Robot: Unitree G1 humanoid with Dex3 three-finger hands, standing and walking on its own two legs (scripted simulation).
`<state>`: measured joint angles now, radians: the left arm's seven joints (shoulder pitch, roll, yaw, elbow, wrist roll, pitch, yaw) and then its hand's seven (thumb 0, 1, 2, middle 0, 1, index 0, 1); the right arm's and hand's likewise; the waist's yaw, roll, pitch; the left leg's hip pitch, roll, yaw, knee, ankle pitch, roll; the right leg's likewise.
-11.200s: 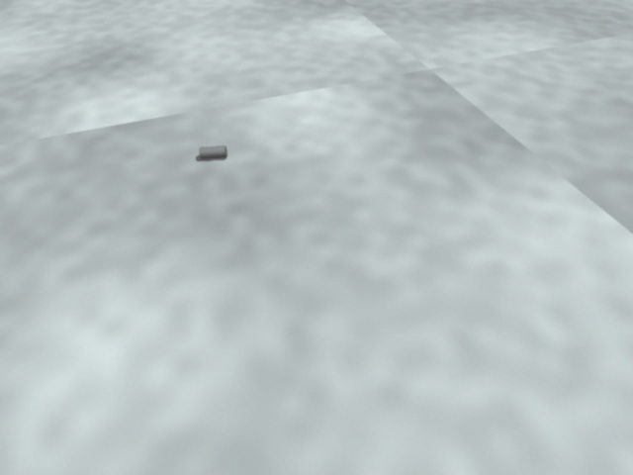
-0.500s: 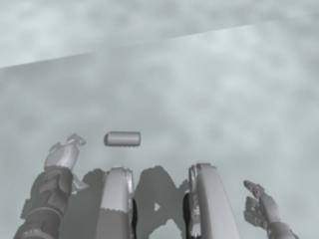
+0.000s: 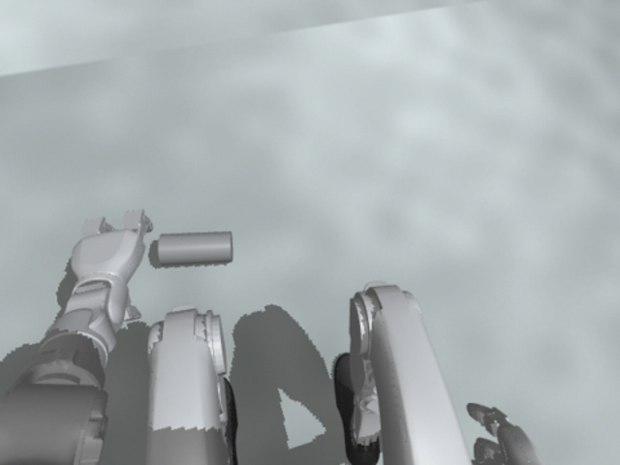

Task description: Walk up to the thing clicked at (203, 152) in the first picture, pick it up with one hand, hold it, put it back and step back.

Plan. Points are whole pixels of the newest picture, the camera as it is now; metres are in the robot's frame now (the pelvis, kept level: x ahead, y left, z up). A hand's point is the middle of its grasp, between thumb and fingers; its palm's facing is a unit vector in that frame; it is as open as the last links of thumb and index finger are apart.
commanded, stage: rise first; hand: left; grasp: from above
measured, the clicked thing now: (197, 248) +0.48 +0.16 -0.35
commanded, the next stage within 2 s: none
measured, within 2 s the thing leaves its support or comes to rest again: neither
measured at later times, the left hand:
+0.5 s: hand (141, 263) +0.42 +0.23 -0.21, palm faces -0.48 -0.03 -0.88, open 14.0 cm
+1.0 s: hand (148, 257) +0.43 +0.22 -0.23, palm faces -0.46 -0.01 -0.89, open 14.1 cm
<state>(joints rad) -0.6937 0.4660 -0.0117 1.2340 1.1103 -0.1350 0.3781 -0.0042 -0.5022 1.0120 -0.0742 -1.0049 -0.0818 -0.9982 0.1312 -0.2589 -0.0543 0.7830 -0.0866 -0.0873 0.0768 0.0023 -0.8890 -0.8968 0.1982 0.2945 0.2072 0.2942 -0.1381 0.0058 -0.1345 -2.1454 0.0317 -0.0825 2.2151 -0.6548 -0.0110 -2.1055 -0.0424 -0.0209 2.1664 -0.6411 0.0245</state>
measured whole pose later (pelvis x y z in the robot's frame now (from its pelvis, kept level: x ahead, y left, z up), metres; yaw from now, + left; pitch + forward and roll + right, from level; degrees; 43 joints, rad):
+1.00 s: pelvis +0.01 +0.00 -0.05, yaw -1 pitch +34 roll -4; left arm -0.84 0.52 0.02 1.41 1.27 -0.17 0.50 0.00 -0.51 1.00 -0.07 -1.02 -0.08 -1.01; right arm 0.12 -0.27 -0.03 0.80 -0.15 -0.08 0.13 0.00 -0.91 -0.90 0.20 0.29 0.21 0.29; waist -0.20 0.00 -0.09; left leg -2.28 0.03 -0.10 2.37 -0.70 -0.02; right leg -2.25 -0.03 -0.02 2.32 -0.67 0.03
